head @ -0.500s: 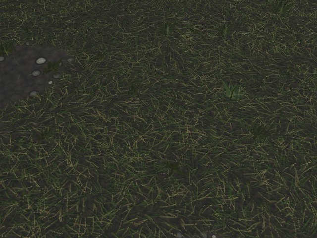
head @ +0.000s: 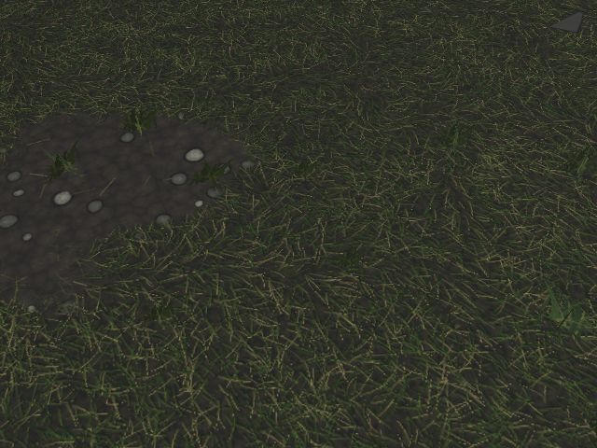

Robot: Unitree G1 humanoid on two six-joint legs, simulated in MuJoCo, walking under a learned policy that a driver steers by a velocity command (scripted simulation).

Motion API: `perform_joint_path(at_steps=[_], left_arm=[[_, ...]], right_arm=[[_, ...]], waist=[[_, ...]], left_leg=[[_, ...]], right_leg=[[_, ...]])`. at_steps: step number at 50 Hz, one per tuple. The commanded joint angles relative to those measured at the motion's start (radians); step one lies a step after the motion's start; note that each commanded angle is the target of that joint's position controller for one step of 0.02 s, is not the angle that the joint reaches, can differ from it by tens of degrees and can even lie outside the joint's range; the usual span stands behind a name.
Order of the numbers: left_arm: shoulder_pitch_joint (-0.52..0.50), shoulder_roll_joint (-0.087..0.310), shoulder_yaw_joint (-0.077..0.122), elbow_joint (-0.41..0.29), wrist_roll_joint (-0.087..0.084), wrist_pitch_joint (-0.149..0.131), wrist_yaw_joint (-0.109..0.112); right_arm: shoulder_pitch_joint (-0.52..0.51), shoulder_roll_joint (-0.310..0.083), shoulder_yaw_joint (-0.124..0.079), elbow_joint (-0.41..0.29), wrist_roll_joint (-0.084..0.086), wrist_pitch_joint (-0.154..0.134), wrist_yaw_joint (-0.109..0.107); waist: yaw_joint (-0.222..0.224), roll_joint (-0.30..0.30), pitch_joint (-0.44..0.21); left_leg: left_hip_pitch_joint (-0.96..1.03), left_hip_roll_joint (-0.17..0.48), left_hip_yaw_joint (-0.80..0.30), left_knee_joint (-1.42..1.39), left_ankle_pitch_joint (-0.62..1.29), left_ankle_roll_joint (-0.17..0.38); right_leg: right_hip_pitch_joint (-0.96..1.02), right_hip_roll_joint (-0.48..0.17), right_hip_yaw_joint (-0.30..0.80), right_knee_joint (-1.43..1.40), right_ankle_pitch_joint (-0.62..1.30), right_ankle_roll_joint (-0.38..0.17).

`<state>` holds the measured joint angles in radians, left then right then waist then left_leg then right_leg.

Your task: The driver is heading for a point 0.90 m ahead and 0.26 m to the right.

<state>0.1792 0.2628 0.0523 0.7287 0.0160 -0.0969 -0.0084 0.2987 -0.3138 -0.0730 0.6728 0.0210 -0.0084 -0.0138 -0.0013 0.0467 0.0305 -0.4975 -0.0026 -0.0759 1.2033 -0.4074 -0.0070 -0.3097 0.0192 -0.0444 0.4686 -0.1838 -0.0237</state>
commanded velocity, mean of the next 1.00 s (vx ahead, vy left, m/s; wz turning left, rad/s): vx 0.08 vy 0.00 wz -0.25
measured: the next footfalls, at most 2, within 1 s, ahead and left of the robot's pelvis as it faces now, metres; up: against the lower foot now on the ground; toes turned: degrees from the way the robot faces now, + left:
left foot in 0.26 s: +0.23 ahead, +0.14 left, +0.00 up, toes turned +2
right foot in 0.64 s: +0.16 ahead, -0.11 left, +0.00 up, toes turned -11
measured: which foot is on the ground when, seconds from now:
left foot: up 0.00-0.24, down 0.26-0.64, up 0.66-1.00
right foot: down 0.00-0.28, up 0.30-0.62, down 0.64-1.00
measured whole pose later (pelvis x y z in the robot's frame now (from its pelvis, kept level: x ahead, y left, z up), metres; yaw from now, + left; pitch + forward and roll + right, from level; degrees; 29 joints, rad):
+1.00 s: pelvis +0.13 -0.02 +0.01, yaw -20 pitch +2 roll +3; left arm 0.20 0.30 0.06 0.68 -0.01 0.03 0.04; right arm 0.09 -0.30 -0.09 0.77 0.01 0.01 -0.04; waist 0.02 0.01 0.03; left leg -0.46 -0.02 -0.10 0.81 -0.33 -0.09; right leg -0.30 0.07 0.14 0.47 -0.20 -0.06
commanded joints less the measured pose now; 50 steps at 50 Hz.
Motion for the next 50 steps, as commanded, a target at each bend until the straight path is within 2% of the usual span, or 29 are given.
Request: perform_joint_path(at_steps=[1, 3, 6, 8, 11, 12, 13, 14, 15, 16, 17, 18, 19, 21, 23, 26, 28, 30, 31, 32, 33, 34, 35, 36, 37, 38, 40, 45, 50], left_arm=[[-0.018, 0.124, 0.032, -0.033, -0.001, -0.01, 0.005], [-0.025, 0.163, 0.046, -0.015, -0.005, -0.002, 0.013], [-0.018, 0.169, 0.043, 0.016, -0.018, 0.018, 0.018], [0.001, 0.165, 0.036, 0.042, -0.03, 0.024, 0.01], [0.014, 0.193, 0.037, 0.069, -0.052, 0.032, -0.003], [0.007, 0.191, 0.035, 0.074, -0.058, 0.034, -0.004], [0.033, 0.166, 0.025, 0.086, -0.055, 0.031, -0.006], [0.048, 0.124, 0.008, 0.071, -0.025, 0.021, -0.008], [0.166, 0.056, -0.019, 0.08, -0.007, 0.019, -0.012], [0.134, 0.096, -0.013, 0.08, -0.031, 0.038, -0.009], [0.08, 0.173, 0.013, 0.063, -0.049, 0.057, -0.005], [0.058, 0.18, 0.024, 0.061, -0.05, 0.076, 0.007], [0.072, 0.176, 0.03, 0.068, -0.043, 0.1, 0.02], [0.109, 0.141, 0.031, 0.074, -0.036, 0.137, 0.039], [0.116, 0.114, 0.031, 0.062, -0.031, 0.151, 0.045], [0.057, 0.099, 0.025, 0.02, -0.027, 0.153, 0.03], [0.052, 0.117, 0.03, 0.001, -0.026, 0.151, 0.015], [0.103, 0.122, 0.038, 0.01, -0.023, 0.15, 0.0], [0.131, 0.134, 0.047, 0.021, -0.015, 0.15, -0.002], [0.139, 0.188, 0.062, 0.015, -0.007, 0.148, 0.006], [0.115, 0.303, 0.081, -0.029, -0.009, 0.145, 0.025], [0.13, 0.313, 0.078, -0.046, 0.036, 0.123, 0.013], [0.092, 0.29, 0.073, -0.05, 0.039, 0.102, 0.008], [0.031, 0.261, 0.069, -0.058, 0.011, 0.092, 0.014], [-0.009, 0.217, 0.056, -0.068, -0.013, 0.092, 0.021], [-0.025, 0.199, 0.048, -0.075, -0.022, 0.094, 0.03], [-0.001, 0.179, 0.04, -0.08, -0.018, 0.097, 0.04], [0.043, 0.205, 0.054, -0.089, -0.026, 0.109, 0.056], [0.018, 0.225, 0.066, -0.114, -0.023, 0.125, 0.046]], right_arm=[[0.001, -0.058, -0.024, -0.096, -0.001, 0.007, -0.003], [-0.029, -0.036, -0.015, -0.111, -0.005, 0.016, -0.002], [-0.079, 0.001, 0.004, -0.116, -0.016, 0.006, 0.011], [-0.124, 0.008, 0.009, -0.115, -0.021, -0.003, 0.02], [-0.163, -0.024, -0.001, -0.121, -0.029, -0.016, 0.025], [-0.137, -0.035, -0.007, -0.109, -0.032, -0.022, 0.024], [-0.11, -0.067, -0.018, -0.098, -0.038, -0.026, 0.016], [-0.064, -0.143, -0.033, -0.104, -0.057, -0.026, 0.001], [-0.063, -0.163, -0.033, -0.117, -0.077, -0.01, -0.012], [-0.046, -0.091, -0.017, -0.107, -0.06, 0.001, -0.009], [-0.052, -0.098, -0.019, -0.098, -0.047, 0.006, -0.005], [-0.083, -0.114, -0.024, -0.091, -0.037, 0.008, -0.008], [-0.132, -0.113, -0.023, -0.09, -0.03, 0.006, -0.009], [-0.22, -0.095, -0.022, -0.084, -0.039, 0.004, -0.014], [-0.257, -0.076, -0.021, -0.072, -0.045, 0.002, -0.019], [-0.263, -0.082, -0.028, -0.047, -0.039, 0.002, -0.028], [-0.253, -0.101, -0.034, -0.028, -0.03, 0.008, -0.032], [-0.272, -0.113, -0.038, -0.014, -0.009, 0.017, -0.034], [-0.255, -0.095, -0.036, 0.002, 0.001, 0.022, -0.034], [-0.195, -0.057, -0.031, 0.025, -0.007, 0.028, -0.031], [-0.2, -0.017, -0.016, -0.012, -0.045, 0.031, -0.027], [-0.319, -0.055, -0.028, -0.045, -0.039, 0.026, -0.036], [-0.323, -0.082, -0.039, -0.038, -0.02, 0.027, -0.042], [-0.286, -0.089, -0.047, -0.015, -0.02, 0.029, -0.047], [-0.261, -0.094, -0.053, 0.011, -0.028, 0.033, -0.054], [-0.245, -0.092, -0.055, 0.018, -0.035, 0.033, -0.056], [-0.226, -0.074, -0.053, 0.024, -0.027, 0.024, -0.051], [-0.263, -0.046, -0.037, 0.015, -0.019, 0.009, -0.042], [-0.257, -0.06, -0.034, 0.019, -0.011, -0.007, -0.022]], waist=[[-0.01, -0.17, -0.038], [-0.009, -0.161, -0.058], [0.006, -0.137, -0.102], [0.021, -0.132, -0.113], [0.016, -0.138, -0.102], [-0.007, -0.134, -0.107], [-0.018, -0.115, -0.122], [-0.023, -0.041, -0.207], [0.012, 0.13, -0.322], [-0.037, 0.171, -0.373], [-0.053, 0.129, -0.306], [-0.041, 0.097, -0.243], [-0.018, 0.087, -0.186], [0.033, 0.104, -0.128], [0.045, 0.115, -0.12], [0.023, 0.117, -0.135], [0.022, 0.118, -0.151], [0.058, 0.1, -0.15], [0.064, 0.061, -0.132], [0.043, -0.111, -0.077], [0.007, -0.414, -0.022], [0.086, -0.338, -0.066], [0.059, -0.246, -0.049], [0.022, -0.191, -0.041], [0.008, -0.172, -0.05], [-0.002, -0.181, -0.063], [-0.004, -0.169, -0.105], [0.028, -0.176, -0.113], [0.035, -0.202, -0.099]], left_leg=[[-0.146, 0.074, -0.004, -0.052, 0.032, -0.029], [-0.153, 0.082, 0.013, -0.154, 0.106, -0.04], [-0.022, 0.058, 0.033, -0.364, 0.26, -0.028], [0.056, 0.039, 0.049, -0.49, 0.326, -0.016], [0.123, 0.007, 0.061, -0.658, 0.339, 0.011], [0.198, -0.007, 0.072, -0.758, 0.408, 0.028], [0.311, 0.009, 0.058, -0.833, 0.54, 0.054], [0.498, 0.157, -0.06, -0.765, 0.953, 0.101], [0.729, 0.388, -0.243, -0.684, 1.204, 0.26], [0.684, 0.426, -0.3, -0.723, 1.082, 0.332], [0.621, 0.388, -0.265, -0.768, 0.921, 0.321], [0.557, 0.36, -0.225, -0.801, 0.786, 0.293], [0.456, 0.341, -0.176, -0.844, 0.662, 0.271], [0.275, 0.297, -0.079, -0.905, 0.513, 0.243], [0.211, 0.276, -0.001, -0.919, 0.459, 0.236], [0.228, 0.296, 0.035, -0.909, 0.428, 0.234], [0.258, 0.323, 0.032, -0.885, 0.424, 0.225], [0.239, 0.313, 0.066, -0.823, 0.364, 0.178], [0.204, 0.276, 0.105, -0.751, 0.262, 0.125], [0.093, 0.192, 0.196, -0.562, 0.104, 0.033], [-0.171, 0.033, 0.235, -0.268, -0.238, -0.072], [-0.203, -0.011, 0.063, -0.103, -0.281, -0.055], [-0.208, 0.01, 0.017, -0.047, -0.188, -0.033], [-0.219, 0.026, 0.004, -0.053, -0.086, -0.023], [-0.211, 0.035, -0.001, -0.058, -0.028, -0.029], [-0.181, 0.029, 0.001, -0.045, 0.021, -0.039], [-0.155, 0.009, 0.0, -0.047, 0.076, -0.052], [-0.142, -0.006, -0.02, -0.291, 0.101, -0.082], [-0.001, -0.032, -0.024, -0.456, 0.055, -0.083]], right_leg=[[0.141, -0.271, 0.175, -0.195, 0.532, -0.173], [0.163, -0.288, 0.118, -0.207, 0.604, -0.188], [0.143, -0.251, 0.042, -0.202, 0.626, -0.188], [0.151, -0.234, 0.03, -0.186, 0.597, -0.177], [0.198, -0.239, 0.084, -0.106, 0.543, -0.154], [0.19, -0.223, 0.096, -0.06, 0.494, -0.132], [0.156, -0.186, 0.096, -0.002, 0.439, -0.092], [0.064, -0.127, 0.069, 0.114, 0.239, -0.032], [-0.145, -0.059, 0.039, 0.301, -0.258, 0.04], [-0.188, -0.055, 0.092, 0.448, -0.544, 0.071], [-0.245, -0.059, 0.094, 0.573, -0.552, 0.081], [-0.292, -0.066, 0.085, 0.648, -0.506, 0.086], [-0.281, -0.077, 0.091, 0.66, -0.445, 0.098], [-0.185, -0.077, 0.066, 0.644, -0.344, 0.12], [-0.125, -0.076, 0.038, 0.585, -0.283, 0.119], [-0.073, -0.094, 0.029, 0.43, -0.205, 0.089], [-0.035, -0.09, 0.012, 0.351, -0.183, 0.064], [0.06, -0.061, -0.031, 0.194, -0.086, 0.022], [0.109, -0.036, -0.028, 0.105, -0.039, -0.011], [0.151, -0.11, 0.131, -0.045, 0.104, -0.066], [0.205, -0.358, 0.5, -0.125, 0.377, -0.215], [0.118, -0.408, 0.598, -0.197, 0.28, -0.325], [0.109, -0.355, 0.524, -0.2, 0.172, -0.285], [0.117, -0.303, 0.456, -0.184, 0.109, -0.222], [0.124, -0.273, 0.414, -0.171, 0.102, -0.183], [0.114, -0.25, 0.385, -0.162, 0.147, -0.172], [0.154, -0.225, 0.361, -0.146, 0.221, -0.174], [0.243, -0.21, 0.402, -0.122, 0.201, -0.184], [0.164, -0.197, 0.484, -0.107, 0.191, -0.207]])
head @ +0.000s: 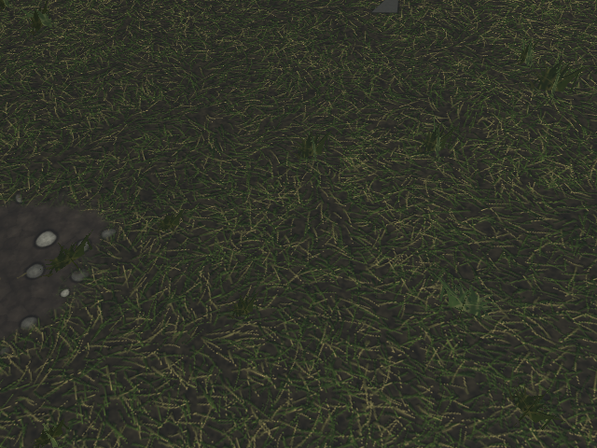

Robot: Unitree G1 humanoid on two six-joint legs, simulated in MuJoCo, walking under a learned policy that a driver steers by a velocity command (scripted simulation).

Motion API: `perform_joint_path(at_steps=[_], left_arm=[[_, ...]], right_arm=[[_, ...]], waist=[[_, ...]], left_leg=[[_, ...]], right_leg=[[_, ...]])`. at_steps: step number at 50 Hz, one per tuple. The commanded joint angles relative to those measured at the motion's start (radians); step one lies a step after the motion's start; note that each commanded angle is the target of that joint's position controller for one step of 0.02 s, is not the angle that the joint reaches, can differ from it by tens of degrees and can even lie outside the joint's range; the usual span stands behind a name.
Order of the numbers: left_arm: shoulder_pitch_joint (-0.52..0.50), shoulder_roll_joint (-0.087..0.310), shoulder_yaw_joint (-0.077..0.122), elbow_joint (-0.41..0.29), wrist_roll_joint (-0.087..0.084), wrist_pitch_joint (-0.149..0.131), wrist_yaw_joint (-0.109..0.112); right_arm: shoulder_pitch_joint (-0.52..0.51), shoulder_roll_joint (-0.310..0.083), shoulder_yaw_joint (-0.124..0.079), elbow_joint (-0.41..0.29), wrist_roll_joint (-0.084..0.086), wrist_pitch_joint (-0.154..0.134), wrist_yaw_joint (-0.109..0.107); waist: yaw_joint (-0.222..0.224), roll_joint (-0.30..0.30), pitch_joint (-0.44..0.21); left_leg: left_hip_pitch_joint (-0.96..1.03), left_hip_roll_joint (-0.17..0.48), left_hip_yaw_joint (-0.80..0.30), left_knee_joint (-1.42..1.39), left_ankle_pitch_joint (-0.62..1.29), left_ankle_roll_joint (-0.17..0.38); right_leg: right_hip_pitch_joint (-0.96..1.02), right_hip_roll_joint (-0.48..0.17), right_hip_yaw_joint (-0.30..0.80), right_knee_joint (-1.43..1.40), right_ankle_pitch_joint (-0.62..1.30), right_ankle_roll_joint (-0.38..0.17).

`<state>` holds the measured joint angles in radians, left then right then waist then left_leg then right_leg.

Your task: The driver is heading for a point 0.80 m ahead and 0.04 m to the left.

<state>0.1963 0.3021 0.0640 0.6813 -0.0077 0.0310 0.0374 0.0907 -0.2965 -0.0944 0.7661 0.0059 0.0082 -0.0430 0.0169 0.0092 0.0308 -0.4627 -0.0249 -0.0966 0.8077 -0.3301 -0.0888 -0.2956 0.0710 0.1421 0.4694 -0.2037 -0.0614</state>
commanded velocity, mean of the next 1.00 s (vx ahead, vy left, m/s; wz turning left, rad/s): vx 0.06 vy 0.00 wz -0.18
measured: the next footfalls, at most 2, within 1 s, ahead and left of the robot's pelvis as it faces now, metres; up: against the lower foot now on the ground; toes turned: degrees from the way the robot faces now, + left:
left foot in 0.14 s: +0.07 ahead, +0.14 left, +0.00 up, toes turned -11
right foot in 0.48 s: +0.01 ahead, -0.12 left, +0.00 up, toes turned -5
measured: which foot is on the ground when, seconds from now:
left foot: up 0.00-0.12, down 0.14-1.00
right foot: down 0.00-0.14, up 0.16-0.46, down 0.48-0.98, up 1.00-1.00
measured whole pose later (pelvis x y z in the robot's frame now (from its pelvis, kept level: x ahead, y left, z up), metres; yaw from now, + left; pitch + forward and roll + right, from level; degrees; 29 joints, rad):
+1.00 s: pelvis +0.05 +0.03 -0.01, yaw -9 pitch +0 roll -1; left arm 0.34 0.28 0.05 0.81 -0.02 -0.01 0.02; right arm 0.21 -0.30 -0.05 0.93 0.02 -0.09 0.02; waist 0.01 -0.03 0.01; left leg -0.26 0.00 0.04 0.55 -0.28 0.04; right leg -0.14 0.00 0.07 0.52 -0.37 -0.01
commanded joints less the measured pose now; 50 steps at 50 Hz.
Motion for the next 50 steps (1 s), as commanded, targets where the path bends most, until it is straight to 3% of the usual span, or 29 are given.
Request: perform_joint_path(at_steps=[1, 4, 6, 7, 8, 9, 10, 11, 12, 13, 16, 19, 21, 23, 24, 25, 26, 27, 30, 36, 38, 40, 42, 43, 45, 47, 48, 49, 50], left_arm=[[-0.008, 0.186, 0.055, -0.072, -0.001, -0.001, -0.002], [-0.037, 0.184, 0.057, -0.087, -0.01, 0.008, -0.006], [-0.073, 0.167, 0.05, -0.098, -0.021, 0.016, -0.001], [-0.051, 0.141, 0.042, -0.098, -0.018, 0.017, 0.002], [0.006, 0.086, 0.026, -0.093, 0.002, 0.014, -0.001], [-0.002, 0.115, 0.037, -0.121, -0.005, 0.004, -0.001], [0.018, 0.192, 0.058, -0.097, 0.01, -0.004, 0.0], [0.018, 0.212, 0.071, -0.075, 0.001, -0.003, -0.003], [0.028, 0.183, 0.068, -0.053, 0.001, 0.005, 0.001], [0.023, 0.161, 0.061, -0.049, 0.003, 0.012, 0.003], [-0.01, 0.085, 0.032, -0.058, -0.004, 0.011, -0.004], [-0.056, 0.046, 0.008, -0.069, 0.0, 0.005, -0.01], [-0.032, 0.071, 0.015, -0.05, -0.007, 0.002, -0.012], [0.013, 0.081, 0.018, -0.022, 0.003, 0.0, -0.013], [0.014, 0.123, 0.022, -0.031, 0.012, 0.001, -0.006], [0.004, 0.195, 0.036, -0.034, 0.02, 0.005, 0.001], [-0.018, 0.122, 0.019, -0.027, 0.025, 0.002, -0.011], [-0.034, 0.078, 0.008, -0.032, 0.027, -0.006, -0.022], [-0.02, 0.082, 0.004, -0.011, 0.027, -0.027, -0.026], [-0.005, 0.066, -0.006, 0.016, 0.023, -0.04, -0.022], [0.025, 0.086, 0.001, 0.033, 0.016, -0.036, -0.017], [0.075, 0.142, 0.017, 0.044, 0.007, -0.031, -0.014], [0.108, 0.153, 0.021, 0.056, 0.004, -0.045, -0.01], [0.108, 0.145, 0.021, 0.058, 0.004, -0.056, -0.008], [0.077, 0.132, 0.02, 0.05, -0.011, -0.065, -0.01], [0.005, 0.139, 0.022, 0.034, -0.024, -0.061, -0.016], [-0.004, 0.126, 0.019, 0.033, -0.02, -0.058, -0.018], [-0.005, 0.086, 0.008, 0.03, -0.009, -0.06, -0.02], [-0.024, 0.01, -0.015, 0.011, 0.006, -0.066, -0.025]], right_arm=[[-0.043, -0.081, -0.013, -0.073, 0.006, -0.028, 0.012], [-0.013, -0.091, -0.015, -0.068, 0.01, -0.043, 0.025], [0.058, -0.093, -0.016, -0.044, 0.007, -0.052, 0.036], [0.073, -0.119, -0.023, -0.038, -0.002, -0.052, 0.037], [0.06, -0.176, -0.029, -0.055, -0.021, -0.046, 0.033], [0.049, -0.211, -0.033, -0.052, -0.05, -0.04, 0.034], [0.025, -0.162, -0.021, -0.071, -0.041, -0.044, 0.033], [-0.006, -0.128, -0.01, -0.078, -0.029, -0.044, 0.029], [-0.03, -0.114, -0.004, -0.08, -0.016, -0.042, 0.027], [-0.035, -0.1, 0.003, -0.076, -0.003, -0.041, 0.026], [-0.004, -0.085, 0.016, -0.053, -0.01, -0.03, 0.021], [0.02, -0.118, 0.011, -0.038, -0.011, -0.016, 0.022], [0.04, -0.138, 0.011, -0.026, -0.003, -0.008, 0.025], [0.063, -0.118, 0.022, -0.007, 0.011, -0.013, 0.029], [0.09, -0.101, 0.032, 0.0, -0.002, -0.027, 0.035], [0.12, -0.076, 0.04, -0.004, -0.026, -0.045, 0.045], [0.094, -0.058, 0.047, 0.007, -0.03, -0.048, 0.044], [0.049, -0.08, 0.044, 0.011, -0.03, -0.045, 0.043], [0.041, -0.084, 0.042, 0.029, -0.018, -0.027, 0.03], [0.065, -0.081, 0.041, 0.089, -0.015, -0.017, 0.018], [0.076, -0.073, 0.041, 0.111, -0.009, -0.015, 0.015], [0.031, -0.072, 0.04, 0.092, 0.004, -0.028, 0.017], [-0.018, -0.082, 0.036, 0.062, 0.021, -0.057, 0.027], [-0.016, -0.088, 0.033, 0.059, 0.028, -0.071, 0.036], [0.002, -0.085, 0.034, 0.066, 0.032, -0.095, 0.056], [0.1, -0.074, 0.034, 0.119, 0.024, -0.107, 0.069], [0.192, -0.077, 0.026, 0.166, 0.017, -0.106, 0.071], [0.279, -0.092, 0.018, 0.201, 0.013, -0.102, 0.07], [0.392, -0.153, 0.004, 0.215, 0.011, -0.102, 0.061]], waist=[[0.016, -0.166, -0.104], [0.004, -0.173, -0.123], [-0.039, -0.161, -0.142], [-0.033, -0.124, -0.152], [0.01, 0.081, -0.17], [0.025, 0.279, -0.108], [0.008, 0.189, -0.103], [0.016, 0.134, -0.086], [0.025, 0.105, -0.073], [0.015, 0.112, -0.059], [-0.003, 0.14, -0.073], [-0.042, 0.182, -0.093], [-0.04, 0.179, -0.095], [-0.012, 0.142, -0.081], [-0.026, 0.078, -0.107], [-0.075, -0.087, -0.127], [-0.059, -0.135, -0.139], [-0.036, -0.099, -0.099], [-0.029, -0.1, -0.035], [-0.032, -0.063, -0.014], [-0.018, -0.083, -0.024], [0.019, -0.164, 0.047], [0.035, -0.203, 0.12], [0.031, -0.209, 0.123], [0.01, -0.168, 0.097], [-0.053, -0.132, 0.035], [-0.092, -0.119, 0.0], [-0.123, -0.08, -0.025], [-0.159, 0.111, -0.053]], left_leg=[[-0.012, -0.015, -0.004, -0.088, -0.031, 0.003], [0.061, -0.026, -0.005, -0.207, -0.027, 0.02], [0.194, -0.013, 0.024, -0.416, 0.144, 0.047], [0.298, 0.055, -0.015, -0.473, 0.262, 0.075], [0.398, 0.248, -0.206, -0.496, 0.419, 0.152], [0.368, 0.389, -0.408, -0.504, 0.575, 0.338], [0.334, 0.426, -0.411, -0.507, 0.535, 0.403], [0.318, 0.363, -0.32, -0.494, 0.486, 0.366], [0.317, 0.3, -0.244, -0.481, 0.428, 0.32], [0.327, 0.279, -0.214, -0.474, 0.437, 0.307], [0.348, 0.22, -0.115, -0.462, 0.505, 0.301], [0.35, 0.215, -0.094, -0.443, 0.535, 0.301], [0.35, 0.223, -0.112, -0.422, 0.539, 0.301], [0.295, 0.199, -0.099, -0.404, 0.485, 0.246], [0.227, 0.179, -0.082, -0.389, 0.399, 0.183], [0.186, 0.097, 0.005, -0.355, 0.252, 0.121], [0.266, 0.069, 0.048, -0.374, 0.127, 0.073], [0.272, 0.06, 0.054, -0.365, 0.146, 0.05], [0.263, 0.062, 0.052, -0.353, 0.2, 0.053], [0.282, 0.066, 0.049, -0.363, 0.207, 0.044], [0.25, 0.021, 0.105, -0.305, 0.039, 0.045], [0.086, -0.009, 0.152, -0.162, -0.101, 0.059], [-0.031, 0.04, 0.094, -0.033, -0.158, 0.103], [-0.086, 0.068, 0.069, 0.008, -0.196, 0.126], [-0.071, 0.093, 0.069, -0.074, -0.197, 0.161], [0.199, 0.048, 0.137, -0.267, 0.026, 0.163], [0.367, 0.007, 0.171, -0.32, 0.142, 0.144], [0.493, 0.015, 0.137, -0.331, 0.133, 0.138], [0.604, 0.202, -0.139, -0.468, -0.013, 0.193]], right_leg=[[0.149, -0.246, 0.317, -0.099, 0.24, -0.17], [0.17, -0.231, 0.375, -0.061, 0.341, -0.16], [0.15, -0.193, 0.348, -0.007, 0.336, -0.113], [0.086, -0.151, 0.314, 0.035, 0.21, -0.065], [-0.028, -0.041, 0.182, 0.218, -0.098, -0.007], [-0.211, 0.083, 0.053, 0.378, -0.452, 0.048], [-0.23, 0.025, 0.064, 0.579, -0.457, 0.089], [-0.233, 0.017, 0.064, 0.657, -0.391, 0.105], [-0.238, 0.012, 0.061, 0.678, -0.34, 0.124], [-0.255, 0.011, 0.066, 0.688, -0.297, 0.14], [-0.187, -0.014, -0.002, 0.525, -0.247, 0.163], [-0.051, -0.062, -0.092, 0.264, -0.255, 0.165], [0.025, -0.054, -0.12, 0.102, -0.159, 0.154], [0.167, -0.054, -0.116, -0.154, 0.073, 0.11], [0.276, -0.126, -0.03, -0.137, 0.225, 0.078], [0.293, -0.207, 0.045, -0.052, 0.373, 0.018], [0.191, -0.213, 0.045, -0.053, 0.243, -0.029], [0.159, -0.18, 0.033, -0.066, 0.135, -0.021], [0.103, -0.15, 0.018, -0.074, 0.104, 0.014], [0.079, -0.137, 0.012, -0.077, 0.088, 0.018], [0.09, -0.135, 0.035, -0.117, -0.189, -0.007], [0.088, -0.238, 0.209, -0.232, -0.544, -0.09], [0.076, -0.344, 0.37, -0.309, -0.583, -0.163], [0.115, -0.37, 0.391, -0.312, -0.527, -0.179], [0.163, -0.358, 0.324, -0.296, -0.406, -0.161], [0.055, -0.271, 0.165, -0.247, -0.259, -0.113], [-0.021, -0.228, 0.103, -0.188, -0.224, -0.091], [-0.099, -0.181, 0.045, -0.085, -0.191, -0.061], [-0.225, -0.081, -0.076, 0.229, -0.199, 0.011]])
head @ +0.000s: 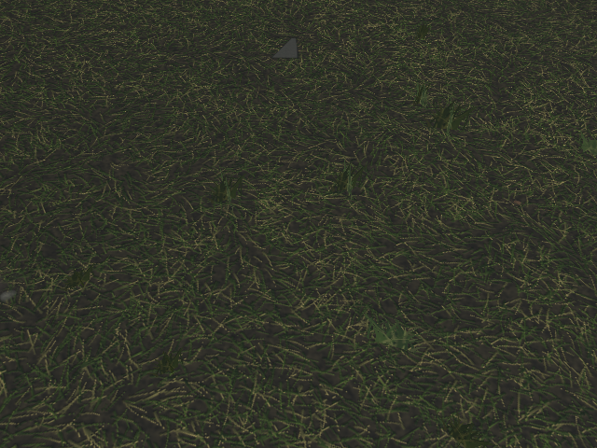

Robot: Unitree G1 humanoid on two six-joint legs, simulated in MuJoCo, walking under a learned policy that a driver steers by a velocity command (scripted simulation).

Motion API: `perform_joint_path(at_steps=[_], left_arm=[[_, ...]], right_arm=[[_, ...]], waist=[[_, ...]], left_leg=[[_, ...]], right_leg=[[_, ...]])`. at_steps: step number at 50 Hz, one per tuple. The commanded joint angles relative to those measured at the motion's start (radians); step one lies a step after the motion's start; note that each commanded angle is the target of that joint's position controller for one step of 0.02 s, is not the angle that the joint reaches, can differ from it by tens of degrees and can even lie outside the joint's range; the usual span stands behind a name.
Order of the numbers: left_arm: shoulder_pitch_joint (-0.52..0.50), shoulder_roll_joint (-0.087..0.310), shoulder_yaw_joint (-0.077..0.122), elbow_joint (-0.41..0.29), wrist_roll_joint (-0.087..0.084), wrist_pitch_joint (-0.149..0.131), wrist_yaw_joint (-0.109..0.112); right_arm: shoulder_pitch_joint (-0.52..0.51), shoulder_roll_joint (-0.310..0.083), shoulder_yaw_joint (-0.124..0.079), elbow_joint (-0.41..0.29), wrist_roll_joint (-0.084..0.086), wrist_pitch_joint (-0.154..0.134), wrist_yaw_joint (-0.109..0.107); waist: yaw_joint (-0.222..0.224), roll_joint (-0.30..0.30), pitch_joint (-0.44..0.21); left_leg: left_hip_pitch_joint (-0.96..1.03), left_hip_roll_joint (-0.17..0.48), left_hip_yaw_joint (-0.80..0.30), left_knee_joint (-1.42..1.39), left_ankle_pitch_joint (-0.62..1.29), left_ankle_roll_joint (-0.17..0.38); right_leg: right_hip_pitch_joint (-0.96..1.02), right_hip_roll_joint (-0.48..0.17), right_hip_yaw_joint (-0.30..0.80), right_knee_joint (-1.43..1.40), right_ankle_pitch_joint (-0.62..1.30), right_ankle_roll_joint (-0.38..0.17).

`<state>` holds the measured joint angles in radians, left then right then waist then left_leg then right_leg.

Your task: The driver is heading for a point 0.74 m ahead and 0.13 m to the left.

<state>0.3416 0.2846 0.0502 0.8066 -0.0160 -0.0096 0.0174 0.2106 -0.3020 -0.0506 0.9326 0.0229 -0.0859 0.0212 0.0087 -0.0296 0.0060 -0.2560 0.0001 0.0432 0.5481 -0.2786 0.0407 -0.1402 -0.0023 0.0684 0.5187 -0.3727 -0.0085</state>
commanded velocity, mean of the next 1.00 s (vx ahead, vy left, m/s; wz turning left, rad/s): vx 0.46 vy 0.00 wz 0.12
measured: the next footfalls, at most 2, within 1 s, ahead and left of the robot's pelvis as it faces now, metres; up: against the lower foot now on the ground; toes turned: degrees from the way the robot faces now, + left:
right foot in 0.48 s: +0.42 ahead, -0.11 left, +0.00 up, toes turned +0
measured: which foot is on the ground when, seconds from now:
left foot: down 0.00-0.50, up 0.52-1.00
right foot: up 0.00-0.46, down 0.48-1.00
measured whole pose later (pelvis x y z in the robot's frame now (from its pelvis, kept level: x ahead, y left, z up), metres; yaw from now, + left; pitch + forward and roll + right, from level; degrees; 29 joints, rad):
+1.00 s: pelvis +0.53 +0.03 -0.01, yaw +10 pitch +2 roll -3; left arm 0.31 0.29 0.06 0.90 -0.01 -0.06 0.01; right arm 0.09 -0.26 -0.03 0.73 0.02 -0.06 0.06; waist 0.06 0.03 0.03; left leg -0.56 0.04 0.03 0.57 -0.07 0.08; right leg 0.11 0.01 -0.20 0.29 -0.41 0.02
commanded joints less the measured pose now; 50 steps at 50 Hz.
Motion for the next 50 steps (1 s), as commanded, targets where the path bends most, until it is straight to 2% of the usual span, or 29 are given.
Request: perform_joint_path(at_steps=[1, 2, 3, 5, 6, 7, 10, 14, 17, 20, 22, 23, 24, 25, 26, 27, 28, 29, 30, 32, 33, 35, 39, 41, 44, 46, 48, 49, 50], left_arm=[[-0.166, 0.036, 0.005, -0.167, -0.005, -0.044, 0.003], [-0.141, 0.101, 0.022, -0.15, -0.031, -0.059, 0.005], [-0.134, 0.12, 0.026, -0.138, -0.037, -0.07, -0.002], [-0.148, 0.113, 0.032, -0.121, -0.012, -0.079, -0.008], [-0.158, 0.106, 0.033, -0.119, -0.003, -0.079, -0.016], [-0.161, 0.09, 0.031, -0.119, 0.0, -0.077, -0.023], [-0.221, 0.056, 0.022, -0.145, 0.004, -0.07, -0.032], [-0.369, 0.016, -0.001, -0.196, -0.004, -0.079, -0.045], [-0.446, 0.02, -0.004, -0.223, -0.011, -0.087, -0.061], [-0.464, 0.046, 0.001, -0.24, -0.012, -0.096, -0.075], [-0.364, 0.095, 0.022, -0.217, -0.007, -0.094, -0.07], [-0.214, 0.133, 0.043, -0.174, -0.008, -0.09, -0.061], [-0.033, 0.17, 0.058, -0.126, -0.004, -0.083, -0.047], [0.094, 0.259, 0.078, -0.095, 0.025, -0.077, -0.039], [0.101, 0.191, 0.059, -0.079, 0.016, -0.074, -0.042], [0.01, 0.14, 0.041, -0.083, 0.004, -0.074, -0.041], [-0.065, 0.115, 0.033, -0.09, 0.004, -0.075, -0.04], [-0.121, 0.097, 0.027, -0.087, 0.011, -0.082, -0.046], [-0.154, 0.072, 0.02, -0.088, 0.022, -0.092, -0.05], [-0.175, 0.063, 0.021, -0.072, 0.021, -0.105, -0.054], [-0.171, 0.068, 0.023, -0.057, 0.018, -0.114, -0.054], [-0.154, 0.093, 0.03, -0.03, 0.026, -0.122, -0.047], [-0.124, 0.123, 0.033, -0.003, 0.027, -0.119, -0.029], [-0.089, 0.141, 0.036, 0.013, 0.022, -0.115, -0.023], [-0.033, 0.156, 0.041, 0.044, 0.01, -0.094, -0.019], [-0.018, 0.165, 0.046, 0.055, 0.003, -0.074, -0.015], [-0.036, 0.187, 0.052, 0.048, 0.001, -0.053, -0.008], [-0.05, 0.201, 0.056, 0.04, 0.003, -0.043, -0.002], [-0.062, 0.193, 0.051, 0.034, 0.006, -0.03, 0.005]], right_arm=[[0.314, -0.256, -0.058, 0.044, -0.015, -0.016, 0.007], [0.224, -0.194, -0.038, 0.019, -0.02, -0.026, 0.008], [0.159, -0.143, -0.024, -0.005, -0.015, -0.031, 0.003], [0.11, -0.118, -0.012, -0.025, -0.018, -0.03, 0.002], [0.119, -0.094, -0.002, -0.024, -0.022, -0.026, 0.002], [0.141, -0.086, 0.002, -0.019, -0.023, -0.022, 0.001], [0.186, -0.103, 0.004, -0.006, -0.022, -0.012, -0.01], [0.218, -0.119, 0.007, 0.0, -0.021, 0.001, -0.029], [0.264, -0.125, 0.005, 0.017, -0.013, 0.007, -0.032], [0.264, -0.135, -0.005, 0.021, -0.007, 0.017, -0.034], [0.244, -0.164, -0.017, 0.011, -0.013, 0.026, -0.038], [0.225, -0.166, -0.019, 0.004, -0.02, 0.036, -0.039], [0.213, -0.152, -0.011, -0.013, -0.029, 0.038, -0.041], [0.317, -0.03, 0.021, -0.042, -0.038, 0.024, -0.032], [0.339, -0.022, 0.029, -0.016, -0.019, -0.002, -0.02], [0.226, -0.127, -0.002, -0.057, 0.013, -0.021, -0.011], [0.137, -0.136, -0.004, -0.086, 0.026, -0.032, -0.011], [0.1, -0.112, -0.004, -0.096, 0.018, -0.033, -0.016], [0.111, -0.105, -0.01, -0.09, 0.005, -0.024, -0.021], [0.172, -0.054, -0.002, -0.069, 0.002, 0.006, -0.023], [0.17, -0.044, 0.0, -0.072, 0.001, 0.019, -0.026], [0.103, -0.05, -0.003, -0.104, -0.002, 0.03, -0.032], [-0.021, -0.043, 0.0, -0.15, -0.008, 0.016, -0.017], [-0.098, -0.024, 0.009, -0.179, -0.008, 0.011, -0.005], [-0.177, -0.023, 0.013, -0.228, -0.003, 0.01, 0.013], [-0.209, -0.032, 0.01, -0.264, -0.004, 0.011, 0.027], [-0.186, -0.056, -0.002, -0.286, -0.004, 0.014, 0.039], [-0.125, -0.081, -0.016, -0.283, -0.004, 0.018, 0.041], [0.016, -0.121, -0.043, -0.253, -0.007, 0.019, 0.036]], waist=[[-0.142, 0.347, -0.029], [-0.102, 0.218, 0.041], [-0.077, 0.173, 0.104], [-0.057, 0.12, 0.113], [-0.056, 0.123, 0.097], [-0.058, 0.134, 0.082], [-0.069, 0.107, 0.07], [-0.106, 0.107, 0.109], [-0.117, 0.104, 0.142], [-0.079, 0.114, 0.127], [-0.007, 0.151, 0.028], [0.076, 0.154, -0.073], [0.156, 0.14, -0.193], [0.116, -0.088, -0.369], [0.107, -0.196, -0.467], [0.102, -0.135, -0.262], [0.075, -0.063, -0.126], [0.034, 0.01, -0.043], [-0.002, -0.004, -0.02], [-0.042, -0.031, -0.017], [-0.049, -0.032, 0.001], [-0.041, -0.029, 0.043], [0.0, -0.009, 0.061], [0.037, 0.004, 0.07], [0.068, 0.014, 0.087], [0.068, 0.009, 0.088], [0.036, -0.018, 0.052], [-0.002, -0.039, 0.0], [-0.082, -0.027, -0.073]], left_leg=[[0.433, 0.378, -0.721, -0.374, -0.263, 0.22], [0.372, 0.405, -0.752, -0.401, -0.394, 0.249], [0.342, 0.364, -0.647, -0.4, -0.386, 0.215], [0.321, 0.29, -0.47, -0.406, -0.164, 0.158], [0.307, 0.251, -0.385, -0.409, -0.043, 0.135], [0.307, 0.226, -0.325, -0.408, 0.076, 0.128], [0.309, 0.2, -0.217, -0.408, 0.347, 0.137], [0.227, 0.167, -0.129, -0.448, 0.371, 0.122], [0.26, 0.2, -0.123, -0.45, 0.373, 0.134], [0.361, 0.245, -0.116, -0.379, 0.545, 0.123], [0.414, 0.25, -0.105, -0.234, 0.898, 0.104], [0.393, 0.221, -0.077, -0.06, 1.033, 0.086], [0.215, 0.192, -0.072, 0.17, 0.916, 0.061], [-0.181, 0.033, -0.041, 0.57, 0.388, 0.005], [-0.335, -0.07, -0.165, 0.777, -0.266, -0.005], [-0.438, 0.0, -0.187, 0.836, -0.234, 0.008], [-0.439, 0.053, -0.151, 0.799, -0.146, 0.018], [-0.413, 0.094, -0.129, 0.725, -0.075, 0.014], [-0.354, 0.128, -0.133, 0.671, -0.027, 0.01], [-0.281, 0.15, -0.132, 0.633, 0.001, -0.009], [-0.286, 0.159, -0.13, 0.608, 0.01, -0.02], [-0.351, 0.165, -0.142, 0.532, 0.089, -0.041], [-0.365, 0.133, -0.121, 0.261, 0.349, -0.045], [-0.35, 0.118, -0.081, 0.161, 0.414, -0.039], [-0.417, 0.107, -0.073, 0.078, 0.385, -0.018], [-0.455, 0.094, -0.053, 0.05, 0.292, 0.005], [-0.393, 0.051, -0.003, 0.041, 0.176, 0.037], [-0.297, 0.012, 0.031, 0.047, 0.125, 0.058], [-0.105, -0.038, 0.047, -0.004, 0.158, 0.085]], right_leg=[[-0.572, 0.085, -0.02, 0.44, -0.211, -0.007], [-0.648, 0.014, 0.061, 0.582, -0.193, -0.022], [-0.694, -0.033, 0.064, 0.61, -0.079, -0.042], [-0.689, -0.089, 0.026, 0.568, 0.083, -0.046], [-0.649, -0.104, 0.011, 0.538, 0.14, -0.041], [-0.63, -0.104, -0.012, 0.517, 0.183, -0.031], [-0.636, -0.096, -0.058, 0.415, 0.263, 0.01], [-0.533, -0.062, -0.108, 0.148, 0.423, 0.028], [-0.505, -0.039, -0.111, 0.042, 0.456, 0.012], [-0.484, -0.024, -0.099, -0.013, 0.398, -0.036], [-0.333, 0.026, -0.126, -0.004, 0.326, -0.077], [-0.143, 0.055, -0.149, -0.02, 0.333, -0.11], [0.166, -0.021, -0.074, 0.013, 0.354, -0.155], [0.579, -0.29, 0.356, 0.009, 0.197, -0.295], [0.629, -0.401, 0.712, -0.181, 0.056, -0.364], [0.469, -0.359, 0.594, -0.23, -0.018, -0.307], [0.292, -0.317, 0.434, -0.261, 0.034, -0.271], [0.14, -0.273, 0.329, -0.301, 0.133, -0.25], [0.05, -0.232, 0.25, -0.329, 0.219, -0.233], [-0.045, -0.216, 0.162, -0.387, 0.266, -0.24], [-0.08, -0.216, 0.118, -0.408, 0.29, -0.243], [-0.104, -0.212, 0.048, -0.441, 0.312, -0.241], [-0.064, -0.172, -0.095, -0.444, 0.387, -0.195], [-0.027, -0.185, -0.13, -0.451, 0.387, -0.185], [0.129, -0.232, -0.153, -0.412, 0.418, -0.173], [0.229, -0.262, -0.164, -0.355, 0.494, -0.156], [0.279, -0.274, -0.19, -0.244, 0.756, -0.131], [0.283, -0.268, -0.209, -0.135, 0.937, -0.116], [0.229, -0.233, -0.237, 0.067, 1.045, -0.087]])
